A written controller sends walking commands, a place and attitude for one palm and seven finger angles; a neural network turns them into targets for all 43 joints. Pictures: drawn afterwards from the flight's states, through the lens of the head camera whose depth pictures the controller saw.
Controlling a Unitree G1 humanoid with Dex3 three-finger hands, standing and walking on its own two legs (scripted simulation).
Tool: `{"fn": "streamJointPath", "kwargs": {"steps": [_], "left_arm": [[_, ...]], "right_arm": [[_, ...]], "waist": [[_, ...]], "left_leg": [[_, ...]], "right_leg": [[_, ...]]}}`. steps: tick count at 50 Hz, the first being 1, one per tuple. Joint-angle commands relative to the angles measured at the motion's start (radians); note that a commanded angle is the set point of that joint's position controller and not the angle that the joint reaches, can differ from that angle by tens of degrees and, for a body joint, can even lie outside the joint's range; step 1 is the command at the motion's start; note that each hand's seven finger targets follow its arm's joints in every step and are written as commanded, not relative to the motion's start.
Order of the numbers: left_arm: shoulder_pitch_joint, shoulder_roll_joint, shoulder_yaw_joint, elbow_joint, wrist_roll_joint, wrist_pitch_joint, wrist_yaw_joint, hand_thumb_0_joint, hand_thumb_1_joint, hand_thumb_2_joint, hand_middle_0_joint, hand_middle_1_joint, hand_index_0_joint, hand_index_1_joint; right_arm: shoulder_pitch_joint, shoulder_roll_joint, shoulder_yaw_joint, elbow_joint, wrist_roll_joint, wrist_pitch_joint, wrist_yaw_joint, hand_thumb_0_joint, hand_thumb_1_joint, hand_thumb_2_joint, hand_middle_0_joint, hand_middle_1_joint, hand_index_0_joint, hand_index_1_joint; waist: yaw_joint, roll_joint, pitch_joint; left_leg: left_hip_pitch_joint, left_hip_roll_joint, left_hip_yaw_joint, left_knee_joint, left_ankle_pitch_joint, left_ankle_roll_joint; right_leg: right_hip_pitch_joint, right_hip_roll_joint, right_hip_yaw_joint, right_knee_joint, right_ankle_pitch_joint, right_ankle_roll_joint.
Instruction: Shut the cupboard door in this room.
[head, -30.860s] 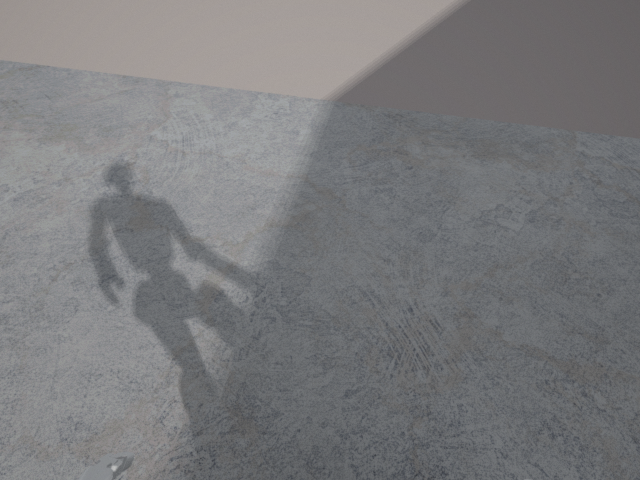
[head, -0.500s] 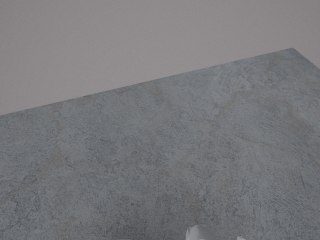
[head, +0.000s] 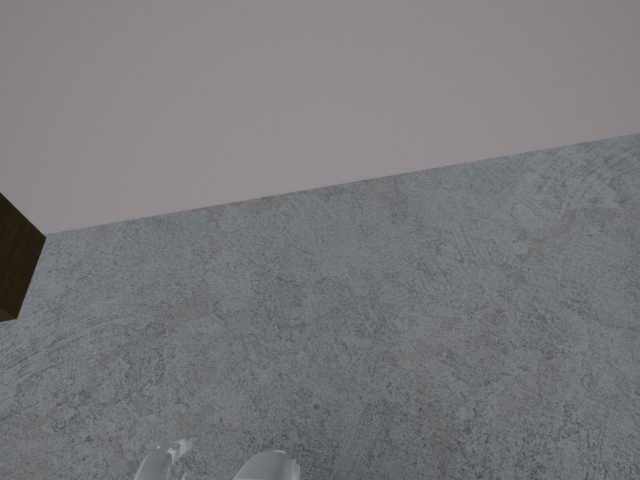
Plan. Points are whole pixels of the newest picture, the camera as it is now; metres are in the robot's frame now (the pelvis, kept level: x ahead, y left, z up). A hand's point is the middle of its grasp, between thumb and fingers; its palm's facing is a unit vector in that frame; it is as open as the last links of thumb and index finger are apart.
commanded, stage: walk to a spot facing it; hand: left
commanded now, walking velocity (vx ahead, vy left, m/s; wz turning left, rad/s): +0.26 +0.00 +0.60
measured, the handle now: out of the picture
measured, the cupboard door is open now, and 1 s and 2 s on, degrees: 86 86 86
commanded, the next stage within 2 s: turn to face it in 1.82 s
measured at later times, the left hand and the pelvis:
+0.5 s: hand out of the picture -0.07 +0.29 -0.18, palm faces +0.36 -0.90 -0.25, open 7.4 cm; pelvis +0.05 +0.09 -0.01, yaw +18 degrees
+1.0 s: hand (125, 379) +0.31 +0.35 -0.17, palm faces +0.39 -0.90 -0.21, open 7.4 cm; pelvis +0.27 +0.14 -0.02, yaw +26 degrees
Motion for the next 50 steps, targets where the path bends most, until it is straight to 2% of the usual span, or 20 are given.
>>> {"fn": "streamJointPath", "kwargs": {"steps": [1, 7, 14, 16, 18, 19, 20, 21, 22, 25, 27, 35, 40, 42, 43, 44, 45, 46, 48, 50], "left_arm": [[0.049, 0.188, 0.050, -0.058, -0.001, -0.036, 0.012, 0.000, 0.900, 0.900, -0.200, -0.300, -0.200, -0.300], [0.171, 0.226, 0.067, 0.012, 0.009, -0.061, 0.006, 0.000, 0.900, 0.900, -0.200, -0.300, -0.200, -0.300], [0.234, 0.258, 0.081, 0.070, 0.022, -0.070, -0.009, 0.000, 0.900, 0.900, -0.200, -0.300, -0.200, -0.300], [0.235, 0.273, 0.083, 0.084, 0.022, -0.069, -0.014, 0.000, 0.900, 0.900, -0.200, -0.300, -0.200, -0.300], [0.208, 0.271, 0.082, 0.091, 0.014, -0.067, -0.020, 0.000, 0.900, 0.900, -0.200, -0.300, -0.200, -0.300], [0.192, 0.238, 0.075, 0.078, 0.007, -0.067, -0.028, 0.000, 0.900, 0.900, -0.200, -0.300, -0.200, -0.300], [0.121, 0.166, 0.056, 0.010, 0.000, -0.069, -0.044, 0.000, 0.900, 0.900, -0.200, -0.300, -0.200, -0.300], [0.025, 0.175, 0.049, -0.022, 0.010, -0.063, -0.041, 0.000, 0.900, 0.900, -0.200, -0.300, -0.200, -0.300], [0.005, 0.183, 0.052, -0.012, 0.009, -0.059, -0.035, 0.000, 0.900, 0.900, -0.200, -0.300, -0.200, -0.300], [0.090, 0.165, 0.054, 0.065, 0.014, -0.050, -0.044, 0.000, 0.900, 0.900, -0.200, -0.300, -0.200, -0.300], [0.135, 0.155, 0.045, 0.084, 0.014, -0.048, -0.047, 0.000, 0.900, 0.900, -0.200, -0.300, -0.200, -0.300], [-0.032, 0.118, 0.025, 0.024, 0.009, -0.046, -0.046, 0.000, 0.900, 0.900, -0.200, -0.300, -0.200, -0.300], [-0.092, 0.097, 0.022, -0.007, -0.001, -0.061, -0.048, 0.000, 0.900, 0.900, -0.200, -0.300, -0.200, -0.300], [0.054, 0.123, 0.033, 0.033, 0.001, -0.070, -0.041, 0.000, 0.900, 0.900, -0.200, -0.300, -0.200, -0.300], [0.212, 0.142, 0.043, 0.082, 0.007, -0.080, -0.038, 0.000, 0.900, 0.900, -0.200, -0.300, -0.200, -0.300], [0.367, 0.218, 0.063, 0.132, 0.021, -0.097, -0.029, 0.000, 0.900, 0.900, -0.200, -0.300, -0.200, -0.300], [0.454, 0.312, 0.086, 0.169, 0.019, -0.097, -0.017, 0.000, 0.900, 0.900, -0.200, -0.300, -0.200, -0.300], [0.400, 0.312, 0.085, 0.164, -0.002, -0.091, -0.015, 0.000, 0.900, 0.900, -0.200, -0.300, -0.200, -0.300], [0.225, 0.204, 0.064, 0.125, -0.001, -0.095, -0.011, 0.000, 0.900, 0.900, -0.200, -0.300, -0.200, -0.300], [0.142, 0.133, 0.041, 0.116, 0.002, -0.102, -0.010, 0.000, 0.900, 0.900, -0.200, -0.300, -0.200, -0.300]], "right_arm": [[-0.009, -0.065, -0.012, -0.070, 0.001, -0.010, 0.011, 0.000, -0.900, -0.900, 0.200, 0.300, 0.200, 0.300], [-0.161, -0.066, -0.004, -0.111, -0.002, -0.024, 0.032, 0.000, -0.900, -0.900, 0.200, 0.300, 0.200, 0.300], [-0.242, -0.024, 0.028, -0.144, 0.008, -0.058, 0.044, 0.000, -0.900, -0.900, 0.200, 0.300, 0.200, 0.300], [-0.214, -0.022, 0.033, -0.141, 0.008, -0.068, 0.043, 0.000, -0.900, -0.900, 0.200, 0.300, 0.200, 0.300], [-0.087, -0.054, 0.024, -0.111, 0.002, -0.084, 0.035, 0.000, -0.900, -0.900, 0.200, 0.300, 0.200, 0.300], [0.045, -0.143, 0.000, -0.075, 0.000, -0.095, 0.023, 0.000, -0.900, -0.900, 0.200, 0.300, 0.200, 0.300], [0.171, -0.276, -0.037, -0.048, -0.003, -0.105, 0.009, 0.000, -0.900, -0.900, 0.200, 0.300, 0.200, 0.300], [0.228, -0.303, -0.037, -0.005, 0.009, -0.101, -0.005, 0.000, -0.900, -0.900, 0.200, 0.300, 0.200, 0.300], [0.189, -0.257, -0.023, -0.006, 0.011, -0.100, -0.013, 0.000, -0.900, -0.900, 0.200, 0.300, 0.200, 0.300], [0.010, -0.135, 0.019, -0.053, 0.012, -0.125, -0.022, 0.000, -0.900, -0.900, 0.200, 0.300, 0.200, 0.300], [0.020, -0.113, 0.026, -0.041, 0.016, -0.142, -0.024, 0.000, -0.900, -0.900, 0.200, 0.300, 0.200, 0.300], [0.132, -0.060, 0.029, 0.038, 0.018, -0.163, -0.035, 0.000, -0.900, -0.900, 0.200, 0.300, 0.200, 0.300], [0.166, -0.070, 0.029, 0.082, 0.009, -0.164, -0.045, 0.000, -0.900, -0.900, 0.200, 0.300, 0.200, 0.300], [0.157, -0.091, 0.023, 0.094, 0.011, -0.162, -0.047, 0.000, -0.900, -0.900, 0.200, 0.300, 0.200, 0.300], [0.144, -0.097, 0.021, 0.095, 0.014, -0.162, -0.046, 0.000, -0.900, -0.900, 0.200, 0.300, 0.200, 0.300], [0.167, -0.067, 0.024, 0.091, 0.024, -0.162, -0.036, 0.000, -0.900, -0.900, 0.200, 0.300, 0.200, 0.300], [0.243, -0.001, 0.035, 0.074, 0.033, -0.163, -0.032, 0.000, -0.900, -0.900, 0.200, 0.300, 0.200, 0.300], [0.203, -0.010, 0.034, 0.070, 0.036, -0.156, -0.034, 0.000, -0.900, -0.900, 0.200, 0.300, 0.200, 0.300], [0.102, 0.011, 0.032, 0.067, 0.026, -0.145, -0.020, 0.000, -0.900, -0.900, 0.200, 0.300, 0.200, 0.300], [0.101, 0.049, 0.037, 0.077, 0.011, -0.120, -0.014, 0.000, -0.900, -0.900, 0.200, 0.300, 0.200, 0.300]], "waist": [[0.057, -0.242, -0.053], [0.115, -0.194, -0.016], [0.142, -0.230, -0.058], [0.125, -0.230, -0.073], [0.046, -0.144, -0.134], [-0.028, 0.031, -0.211], [-0.101, 0.325, -0.212], [-0.116, 0.205, -0.188], [-0.086, 0.125, -0.135], [0.023, 0.097, -0.016], [0.050, 0.064, -0.035], [0.040, 0.054, 0.047], [0.037, 0.060, 0.038], [0.109, 0.016, -0.037], [0.180, -0.010, -0.119], [0.231, -0.143, -0.235], [0.218, -0.368, -0.362], [0.198, -0.280, -0.302], [0.148, -0.132, -0.103], [0.082, -0.108, -0.024]], "left_leg": [[-0.084, 0.065, 0.019, 0.098, 0.062, -0.027], [-0.139, 0.130, 0.055, -0.065, 0.042, -0.025], [0.027, 0.119, 0.153, -0.426, -0.043, 0.018], [0.128, 0.095, 0.194, -0.516, -0.033, 0.033], [0.411, 0.053, 0.230, -0.682, 0.070, 0.050], [0.665, 0.132, 0.086, -0.752, 0.049, 0.099], [0.813, 0.421, -0.365, -0.828, 0.117, 0.203], [0.797, 0.489, -0.393, -0.859, 0.228, 0.266], [0.704, 0.458, -0.326, -0.873, 0.207, 0.257], [0.502, 0.320, -0.137, -0.892, 0.365, 0.202], [0.521, 0.276, -0.062, -0.890, 0.510, 0.197], [0.545, 0.259, -0.035, -0.925, 0.630, 0.225], [0.534, 0.273, -0.039, -0.863, 0.786, 0.217], [0.535, 0.265, -0.033, -0.693, 0.978, 0.199], [0.483, 0.222, -0.006, -0.514, 0.945, 0.167], [0.293, 0.138, 0.038, -0.230, 0.689, 0.130], [0.037, -0.047, 0.054, 0.095, -0.111, 0.085], [-0.005, 0.009, -0.031, 0.245, -0.175, 0.111], [-0.058, 0.099, -0.028, 0.271, 0.012, 0.109], [0.009, 0.141, -0.019, 0.202, 0.097, 0.097]], "right_leg": [[0.088, -0.243, 0.119, -0.241, 0.139, -0.044], [0.179, -0.336, 0.149, -0.341, -0.139, -0.071], [0.212, -0.368, 0.016, -0.278, -0.014, -0.071], [0.180, -0.365, -0.031, -0.228, 0.042, -0.055], [0.047, -0.317, -0.121, -0.040, 0.079, 0.000], [-0.126, -0.241, -0.179, 0.240, 0.090, 0.050], [-0.496, -0.081, -0.155, 0.551, -0.317, 0.119], [-0.591, -0.091, 0.001, 0.646, -0.319, 0.097], [-0.567, -0.127, 0.045, 0.674, -0.249, 0.090], [-0.465, -0.131, 0.071, 0.674, -0.053, 0.099], [-0.440, -0.107, 0.053, 0.661, 0.003, 0.107], [-0.513, -0.091, 0.037, 0.458, 0.124, 0.108], [-0.308, -0.038, 0.013, 0.179, 0.106, 0.048], [-0.122, 0.009, -0.001, 0.113, 0.099, 0.016], [0.080, 0.027, -0.006, 0.041, 0.158, 0.005], [0.363, -0.109, 0.138, 0.009, 0.217, -0.043], [0.548, -0.402, 0.592, -0.092, 0.352, -0.145], [0.446, -0.438, 0.634, -0.181, 0.227, -0.183], [0.200, -0.357, 0.487, -0.243, 0.048, -0.129], [-0.031, -0.296, 0.310, -0.286, -0.001, -0.084]]}}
